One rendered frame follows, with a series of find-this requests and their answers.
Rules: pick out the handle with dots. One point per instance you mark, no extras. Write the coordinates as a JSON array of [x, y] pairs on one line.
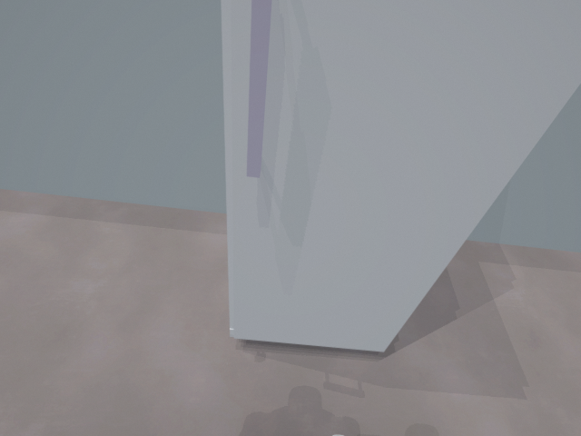
[[260, 38]]

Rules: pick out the fridge door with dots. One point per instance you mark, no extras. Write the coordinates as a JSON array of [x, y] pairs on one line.
[[390, 128]]

